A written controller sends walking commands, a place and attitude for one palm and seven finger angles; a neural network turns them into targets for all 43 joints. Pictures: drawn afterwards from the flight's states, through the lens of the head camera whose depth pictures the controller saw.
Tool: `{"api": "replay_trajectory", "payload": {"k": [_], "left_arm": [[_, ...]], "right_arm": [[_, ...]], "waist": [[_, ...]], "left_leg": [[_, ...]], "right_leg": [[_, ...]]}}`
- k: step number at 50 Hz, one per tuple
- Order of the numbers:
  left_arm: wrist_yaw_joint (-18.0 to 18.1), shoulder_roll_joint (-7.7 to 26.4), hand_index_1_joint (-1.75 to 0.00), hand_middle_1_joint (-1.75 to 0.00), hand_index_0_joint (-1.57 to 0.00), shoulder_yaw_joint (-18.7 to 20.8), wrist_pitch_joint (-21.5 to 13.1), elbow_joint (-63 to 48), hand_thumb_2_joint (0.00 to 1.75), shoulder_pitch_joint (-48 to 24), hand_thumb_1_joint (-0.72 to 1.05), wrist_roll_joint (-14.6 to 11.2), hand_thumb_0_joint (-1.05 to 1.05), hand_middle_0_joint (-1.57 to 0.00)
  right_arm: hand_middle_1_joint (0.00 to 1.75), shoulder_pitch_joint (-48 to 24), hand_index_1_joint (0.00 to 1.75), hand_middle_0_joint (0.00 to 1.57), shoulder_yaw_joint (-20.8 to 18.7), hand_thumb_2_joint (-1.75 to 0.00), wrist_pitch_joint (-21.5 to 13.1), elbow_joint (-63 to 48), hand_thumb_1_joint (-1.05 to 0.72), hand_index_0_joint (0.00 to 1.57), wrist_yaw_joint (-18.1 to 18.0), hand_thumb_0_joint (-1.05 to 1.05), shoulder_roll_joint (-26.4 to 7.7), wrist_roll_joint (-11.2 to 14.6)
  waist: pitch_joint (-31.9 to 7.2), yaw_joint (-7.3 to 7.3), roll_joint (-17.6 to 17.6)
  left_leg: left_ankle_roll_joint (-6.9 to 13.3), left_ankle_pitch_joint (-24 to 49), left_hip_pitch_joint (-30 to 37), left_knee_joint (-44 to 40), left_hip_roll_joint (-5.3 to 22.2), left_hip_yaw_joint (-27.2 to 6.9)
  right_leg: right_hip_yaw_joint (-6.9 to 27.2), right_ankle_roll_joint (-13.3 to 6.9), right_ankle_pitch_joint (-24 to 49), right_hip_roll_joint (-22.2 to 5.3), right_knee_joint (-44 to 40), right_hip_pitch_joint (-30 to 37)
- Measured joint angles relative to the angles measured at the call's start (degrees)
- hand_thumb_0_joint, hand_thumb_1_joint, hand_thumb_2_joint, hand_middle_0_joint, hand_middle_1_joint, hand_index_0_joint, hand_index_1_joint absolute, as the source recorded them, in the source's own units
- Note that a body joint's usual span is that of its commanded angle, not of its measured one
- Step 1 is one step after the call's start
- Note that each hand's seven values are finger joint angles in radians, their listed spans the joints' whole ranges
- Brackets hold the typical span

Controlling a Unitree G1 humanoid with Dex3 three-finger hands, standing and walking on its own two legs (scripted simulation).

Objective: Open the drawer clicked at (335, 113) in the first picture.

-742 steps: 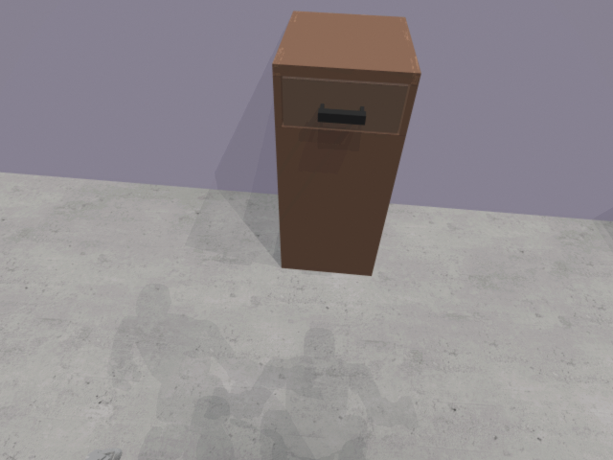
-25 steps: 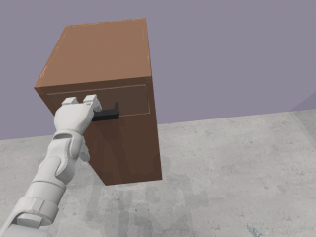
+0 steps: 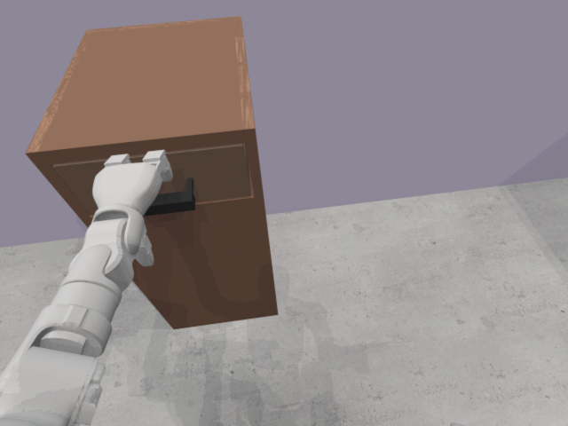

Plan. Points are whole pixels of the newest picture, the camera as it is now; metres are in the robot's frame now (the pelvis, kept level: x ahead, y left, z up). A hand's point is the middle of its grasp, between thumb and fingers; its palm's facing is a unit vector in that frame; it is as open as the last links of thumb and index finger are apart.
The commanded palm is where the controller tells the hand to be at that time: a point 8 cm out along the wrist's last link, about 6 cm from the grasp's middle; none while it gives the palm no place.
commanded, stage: move the hooked fingers above the handle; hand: left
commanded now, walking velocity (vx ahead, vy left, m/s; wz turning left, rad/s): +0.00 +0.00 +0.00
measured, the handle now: (160, 195) +0.50 +0.26 -0.01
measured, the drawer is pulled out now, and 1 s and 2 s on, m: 0.00 0.00 0.00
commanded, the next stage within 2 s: lower the fingers behind the handle in 1.74 s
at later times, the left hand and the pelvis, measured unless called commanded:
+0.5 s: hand (152, 194) +0.46 +0.24 +0.05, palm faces -0.05 -0.04 -1.00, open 13.8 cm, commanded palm +0.44 +0.24 +0.11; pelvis +0.00 +0.00 -0.01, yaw -1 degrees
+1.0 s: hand (157, 195) +0.45 +0.23 +0.05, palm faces -0.04 -0.03 -1.00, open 13.8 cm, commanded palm +0.43 +0.23 +0.11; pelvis +0.00 +0.01 +0.00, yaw -1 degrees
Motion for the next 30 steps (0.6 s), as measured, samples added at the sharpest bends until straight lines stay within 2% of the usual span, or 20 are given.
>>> {"api": "replay_trajectory", "payload": {"k": [11,19,30], "left_arm": [[2.4,1.1,-1.20,-1.20,-0.32,1.8,-2.0,7.1,0.31,-4.4,-0.49,1.0,0.00,-0.32],[3.5,2.9,-1.20,-1.20,-0.32,3.0,-1.7,12.4,0.31,-8.3,-0.49,1.5,0.00,-0.32],[3.9,2.0,-1.20,-1.20,-0.32,4.0,-3.1,11.2,0.31,-5.7,-0.49,1.4,0.00,-0.33]], "right_arm": [[0.30,2.2,0.29,0.20,-0.6,-0.90,0.4,1.1,-0.91,0.20,0.5,0.00,-0.4,-0.2],[0.30,3.6,0.29,0.20,-0.7,-0.90,0.4,1.7,-0.91,0.20,0.6,0.00,-0.4,-0.3],[0.30,5.4,0.29,0.20,-1.2,-0.90,0.9,2.2,-0.91,0.20,1.4,0.00,-0.2,-0.6]], "waist": [[-0.6,-1.92,0.1],[-1.1,-3.54,0.0],[-2.3,-3.26,0.2]], "left_leg": [[-0.1,-0.6,-3.5,1.8,0.5,-0.1],[0.0,-0.8,-6.1,2.8,0.8,0.1],[0.6,-1.4,-5.7,2.9,0.8,1.1]], "right_leg": [[0.0,-0.1,-0.3,0.5,1.4,-3.4],[0.2,0.0,-0.2,0.8,1.9,-5.8],[1.2,0.6,0.0,0.7,1.1,-5.5]]}}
